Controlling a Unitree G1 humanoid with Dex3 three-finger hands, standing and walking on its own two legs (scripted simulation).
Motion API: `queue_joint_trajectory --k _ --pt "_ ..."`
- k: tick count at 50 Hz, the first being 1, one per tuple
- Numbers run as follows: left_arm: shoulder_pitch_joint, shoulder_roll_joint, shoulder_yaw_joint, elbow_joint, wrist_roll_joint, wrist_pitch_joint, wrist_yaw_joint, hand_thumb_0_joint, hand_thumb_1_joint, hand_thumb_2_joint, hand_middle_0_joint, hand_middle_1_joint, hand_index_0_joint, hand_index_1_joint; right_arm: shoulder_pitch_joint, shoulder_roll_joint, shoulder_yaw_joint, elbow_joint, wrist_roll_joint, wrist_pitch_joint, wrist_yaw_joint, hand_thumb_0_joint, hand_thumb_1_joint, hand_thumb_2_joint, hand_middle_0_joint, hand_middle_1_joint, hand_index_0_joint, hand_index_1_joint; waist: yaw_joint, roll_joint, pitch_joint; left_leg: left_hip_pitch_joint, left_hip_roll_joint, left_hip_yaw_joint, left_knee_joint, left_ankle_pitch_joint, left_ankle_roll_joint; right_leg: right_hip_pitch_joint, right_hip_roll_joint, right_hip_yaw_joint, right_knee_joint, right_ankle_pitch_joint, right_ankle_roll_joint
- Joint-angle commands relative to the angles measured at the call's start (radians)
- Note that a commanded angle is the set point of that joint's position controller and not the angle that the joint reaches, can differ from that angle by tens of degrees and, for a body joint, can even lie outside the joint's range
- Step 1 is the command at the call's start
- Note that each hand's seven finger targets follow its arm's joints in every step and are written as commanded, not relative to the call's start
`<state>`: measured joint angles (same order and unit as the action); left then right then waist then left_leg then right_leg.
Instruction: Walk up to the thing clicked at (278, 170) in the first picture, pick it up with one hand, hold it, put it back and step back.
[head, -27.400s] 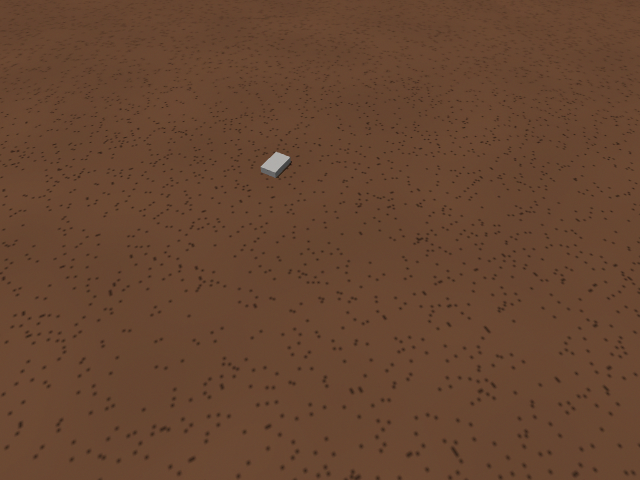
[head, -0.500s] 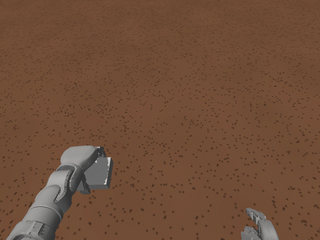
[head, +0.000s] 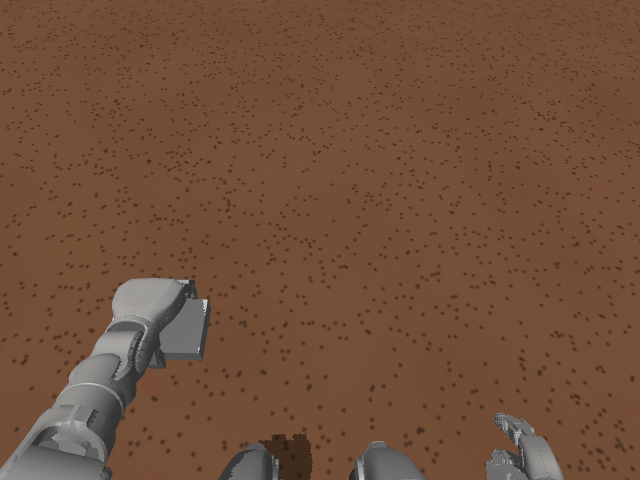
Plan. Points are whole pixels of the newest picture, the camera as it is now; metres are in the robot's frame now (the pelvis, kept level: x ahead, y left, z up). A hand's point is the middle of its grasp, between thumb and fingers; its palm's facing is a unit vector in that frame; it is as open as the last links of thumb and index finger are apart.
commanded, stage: crouch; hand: left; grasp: from above
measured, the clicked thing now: (160, 328) +0.33 +0.24 -0.12
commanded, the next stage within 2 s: lower in 1.60 s
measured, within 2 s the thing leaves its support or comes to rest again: neither
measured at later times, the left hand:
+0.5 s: hand (191, 344) +0.38 +0.25 -0.34, palm faces -0.47 +0.03 -0.88, open 10.9 cm
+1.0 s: hand (204, 352) +0.41 +0.27 -0.49, palm faces -0.47 -0.01 -0.88, open 10.9 cm
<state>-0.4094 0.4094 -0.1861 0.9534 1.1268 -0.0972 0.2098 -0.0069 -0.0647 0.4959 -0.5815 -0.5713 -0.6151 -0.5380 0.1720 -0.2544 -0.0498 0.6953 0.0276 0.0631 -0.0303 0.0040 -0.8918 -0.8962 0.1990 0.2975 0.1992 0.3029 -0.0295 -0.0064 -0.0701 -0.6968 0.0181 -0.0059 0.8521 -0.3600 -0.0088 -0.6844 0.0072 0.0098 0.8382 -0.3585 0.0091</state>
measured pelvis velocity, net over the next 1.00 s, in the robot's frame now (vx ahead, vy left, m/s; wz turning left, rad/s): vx -0.05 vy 0.01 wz -0.07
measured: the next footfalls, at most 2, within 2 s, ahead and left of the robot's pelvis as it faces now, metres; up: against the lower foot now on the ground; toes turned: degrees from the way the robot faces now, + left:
none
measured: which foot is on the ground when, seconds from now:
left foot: down 0.00-1.00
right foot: down 0.00-1.00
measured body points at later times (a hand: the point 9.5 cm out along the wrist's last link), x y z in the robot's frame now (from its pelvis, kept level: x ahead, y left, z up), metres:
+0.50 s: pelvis -0.05 +0.02 -0.21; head +0.13 +0.03 +0.20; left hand +0.40 +0.25 -0.29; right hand -0.02 -0.25 -0.34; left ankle +0.03 +0.12 -0.70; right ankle +0.03 -0.12 -0.70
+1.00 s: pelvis -0.05 +0.01 -0.33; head +0.19 +0.05 +0.05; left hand +0.43 +0.26 -0.44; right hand +0.01 -0.27 -0.44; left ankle +0.03 +0.12 -0.70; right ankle +0.03 -0.12 -0.70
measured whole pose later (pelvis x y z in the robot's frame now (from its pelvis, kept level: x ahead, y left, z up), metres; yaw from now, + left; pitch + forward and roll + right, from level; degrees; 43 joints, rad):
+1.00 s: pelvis -0.05 +0.01 -0.33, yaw -4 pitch +38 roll -6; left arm -0.91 0.66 0.06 1.35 1.24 -0.18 0.36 -0.01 -0.09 0.52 -0.61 -0.56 -0.64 -0.53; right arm 0.13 -0.25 -0.01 0.73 -0.11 -0.06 0.10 0.00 -0.91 -0.90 0.20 0.30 0.20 0.30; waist -0.19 0.00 -0.12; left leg -2.14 0.01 -0.09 2.17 -0.69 0.00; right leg -2.09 0.02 -0.05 2.11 -0.68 0.03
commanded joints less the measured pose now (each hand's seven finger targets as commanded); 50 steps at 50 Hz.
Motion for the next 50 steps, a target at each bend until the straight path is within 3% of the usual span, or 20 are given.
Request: queue_joint_trajectory --k 1,3,7,8,10,12,15,17,19,20,24,26,28,32,36,40,41,44,46,50 --pt "-0.447 0.185 0.08 -0.064 0.034 -0.011 0.125 0.0 0.55 0.75 -0.884 -0.765 -0.918 -0.731 0.075 -0.15 -0.067 -0.071 -0.02 -0.03 0.004 0.0 -0.894 -0.897 0.2 0.3 0.2 0.3 -0.055 0.057 -0.384 -0.036 -0.038 0.033 0.156 0.123 0.013 -0.126 0.017 0.0 0.09 0.124 -0.03" --pt "-0.464 0.208 0.088 -0.003 0.05 -0.006 0.144 0.0 0.566 0.767 -0.899 -0.777 -0.933 -0.743 0.093 -0.159 -0.068 -0.07 -0.024 -0.034 0.006 0.0 -0.894 -0.896 0.2 0.299 0.2 0.299 -0.061 0.074 -0.431 -0.108 -0.04 0.029 0.221 0.083 0.014 -0.21 0.02 -0.009 0.159 0.082 -0.033" --pt "-0.535 0.232 0.113 0.077 0.041 0.002 0.171 0.0 0.563 0.755 -0.88 -0.781 -0.92 -0.741 0.12 -0.172 -0.074 -0.054 -0.041 -0.055 0.002 0.0 -0.891 -0.894 0.2 0.299 0.2 0.299 -0.074 0.102 -0.516 -0.234 -0.026 -0.013 0.34 0.017 0.014 -0.399 0.025 -0.033 0.316 0.017 -0.042" --pt "-0.583 0.24 0.116 0.046 0.039 0.003 0.173 0.0 0.557 0.759 -0.875 -0.782 -0.915 -0.743 0.127 -0.173 -0.074 -0.055 -0.043 -0.06 0.001 0.0 -0.89 -0.894 0.2 0.299 0.2 0.299 -0.077 0.134 -0.565 -0.252 -0.024 -0.023 0.367 0.021 0.012 -0.432 0.023 -0.036 0.356 0.017 -0.045" --pt "-0.563 0.272 0.141 0.074 0.043 0.016 0.176 0.0 0.58 0.734 -0.899 -0.76 -0.939 -0.721 0.141 -0.182 -0.079 -0.048 -0.047 -0.065 -0.002 0.0 -0.89 -0.894 0.2 0.299 0.2 0.299 -0.067 0.136 -0.628 -0.294 -0.023 -0.03 0.43 0.034 0.014 -0.486 0.024 -0.045 0.427 0.019 -0.048" --pt "-0.606 0.272 0.147 0.061 0.034 0.024 0.176 0.0 0.573 0.781 -0.907 -0.77 -0.938 -0.741 0.148 -0.18 -0.079 -0.053 -0.051 -0.072 -0.002 0.0 -0.891 -0.895 0.2 0.299 0.2 0.299 -0.078 0.141 -0.67 -0.351 -0.023 -0.036 0.469 0.001 0.013 -0.524 0.021 -0.048 0.479 -0.007 -0.051" --pt "-0.656 0.313 0.168 0.093 0.035 0.033 0.167 0.0 0.524 0.766 -0.879 -0.759 -0.908 -0.732 0.154 -0.182 -0.078 -0.043 -0.057 -0.08 -0.005 0.0 -0.893 -0.896 0.2 0.299 0.2 0.299 -0.09 0.157 -0.65 -0.443 -0.02 -0.051 0.511 -0.098 0.009 -0.634 0.02 -0.053 0.543 -0.086 -0.054" --pt "-0.613 0.322 0.181 0.153 0.04 0.035 0.153 0.0 0.535 0.731 -0.877 -0.737 -0.91 -0.704 0.161 -0.188 -0.077 -0.037 -0.06 -0.084 0.0 0.0 -0.891 -0.895 0.2 0.299 0.2 0.299 -0.093 0.141 -0.645 -0.499 -0.019 -0.065 0.554 -0.119 0.012 -0.698 0.02 -0.06 0.595 -0.11 -0.056" --pt "-0.677 0.346 0.195 0.092 0.033 0.018 0.142 0.0 0.54 0.742 -0.889 -0.718 -0.917 -0.69 0.168 -0.185 -0.081 -0.047 -0.06 -0.087 0.005 0.0 -0.889 -0.895 0.2 0.299 0.2 0.299 -0.098 0.155 -0.707 -0.538 -0.026 -0.057 0.595 -0.17 0.014 -0.71 0.021 -0.06 0.626 -0.149 -0.059" --pt "-0.625 0.336 0.195 0.174 0.036 0.018 0.135 0.0 0.549 0.74 -0.897 -0.715 -0.926 -0.688 0.169 -0.19 -0.077 -0.041 -0.062 -0.089 0.007 0.0 -0.891 -0.895 0.2 0.299 0.2 0.299 -0.111 0.127 -0.662 -0.583 -0.027 -0.065 0.621 -0.188 0.017 -0.756 0.019 -0.062 0.644 -0.165 -0.056" --pt "-0.666 0.35 0.204 0.181 0.039 -0.024 0.12 0.0 0.581 0.733 -0.914 -0.707 -0.947 -0.675 0.173 -0.184 -0.062 -0.034 -0.068 -0.103 0.023 0.0 -0.887 -0.893 0.2 0.299 0.2 0.299 -0.141 0.099 -0.644 -0.723 -0.036 -0.065 0.719 -0.237 0.026 -0.843 0.018 -0.069 0.719 -0.213 -0.054" --pt "-0.715 0.408 0.23 0.158 0.054 -0.052 0.128 0.0 0.593 0.766 -0.921 -0.727 -0.952 -0.696 0.176 -0.193 -0.058 -0.024 -0.074 -0.109 0.031 0.0 -0.886 -0.893 0.2 0.299 0.2 0.299 -0.144 0.122 -0.683 -0.749 -0.038 -0.063 0.768 -0.243 0.028 -0.884 0.017 -0.07 0.755 -0.219 -0.052" --pt "-0.72 0.404 0.23 0.17 0.063 -0.075 0.137 0.0 0.631 0.762 -0.95 -0.73 -0.985 -0.696 0.176 -0.194 -0.049 -0.019 -0.083 -0.116 0.042 0.0 -0.89 -0.895 0.2 0.299 0.2 0.299 -0.15 0.138 -0.686 -0.772 -0.037 -0.065 0.81 -0.242 0.026 -0.933 0.015 -0.075 0.796 -0.219 -0.052" --pt "-0.759 0.477 0.273 0.137 0.111 -0.108 0.177 0.0 0.622 0.754 -0.963 -0.696 -0.991 -0.669 0.189 -0.208 -0.041 0.003 -0.101 -0.122 0.062 0.0 -0.893 -0.897 0.2 0.299 0.2 0.299 -0.132 0.26 -0.797 -0.722 -0.035 -0.054 0.89 -0.131 0.017 -0.989 0.013 -0.085 0.886 -0.138 -0.055" --pt "-0.766 0.459 0.272 0.193 0.126 -0.1 0.202 0.0 0.633 0.746 -0.972 -0.699 -1.001 -0.67 0.206 -0.212 -0.041 0.018 -0.118 -0.126 0.085 0.0 -0.899 -0.899 0.2 0.299 0.2 0.299 -0.152 0.282 -0.791 -0.704 -0.027 -0.055 0.96 -0.04 0.018 -1.061 0.013 -0.097 0.941 -0.084 -0.053" --pt "-0.81 0.478 0.287 0.177 0.122 -0.085 0.211 0.0 0.653 0.796 -0.985 -0.729 -1.011 -0.703 0.206 -0.216 -0.047 0.021 -0.128 -0.126 0.102 0.0 -0.899 -0.9 0.2 0.299 0.2 0.299 -0.146 0.33 -0.821 -0.713 -0.024 -0.056 0.995 -0.029 0.014 -1.086 0.012 -0.109 0.997 -0.075 -0.056" --pt "-0.833 0.465 0.275 0.173 0.116 -0.084 0.209 0.0 0.679 0.787 -1.001 -0.73 -1.029 -0.703 0.202 -0.218 -0.047 0.021 -0.129 -0.126 0.106 0.0 -0.899 -0.9 0.2 0.299 0.2 0.299 -0.161 0.337 -0.813 -0.74 -0.026 -0.054 1.008 -0.038 0.016 -1.092 0.015 -0.111 1.006 -0.074 -0.056" --pt "-0.803 0.458 0.269 0.233 0.103 -0.078 0.196 0.0 0.714 0.806 -1.023 -0.734 -1.049 -0.707 0.2 -0.216 -0.047 0.022 -0.131 -0.125 0.116 0.0 -0.898 -0.899 0.2 0.299 0.2 0.299 -0.178 0.254 -0.757 -0.825 -0.025 -0.046 1.054 -0.063 0.029 -1.084 0.018 -0.109 1.014 -0.07 -0.048" --pt "-0.842 0.501 0.282 0.217 0.095 -0.08 0.193 0.0 0.705 0.783 -1.015 -0.739 -1.046 -0.708 0.193 -0.212 -0.044 0.021 -0.134 -0.123 0.119 0.0 -0.902 -0.9 0.2 0.299 0.2 0.299 -0.171 0.247 -0.772 -0.871 -0.027 -0.026 1.092 -0.068 0.039 -1.053 0.027 -0.101 1.024 -0.058 -0.044" --pt "-0.818 0.525 0.288 0.27 0.107 -0.094 0.176 0.0 0.749 0.782 -1.04 -0.741 -1.074 -0.707 0.193 -0.214 -0.031 0.021 -0.139 -0.116 0.128 0.0 -0.9 -0.899 0.2 0.299 0.2 0.299 -0.181 0.218 -0.748 -0.945 -0.027 -0.023 1.136 -0.075 0.041 -1.041 0.033 -0.102 1.059 -0.057 -0.04"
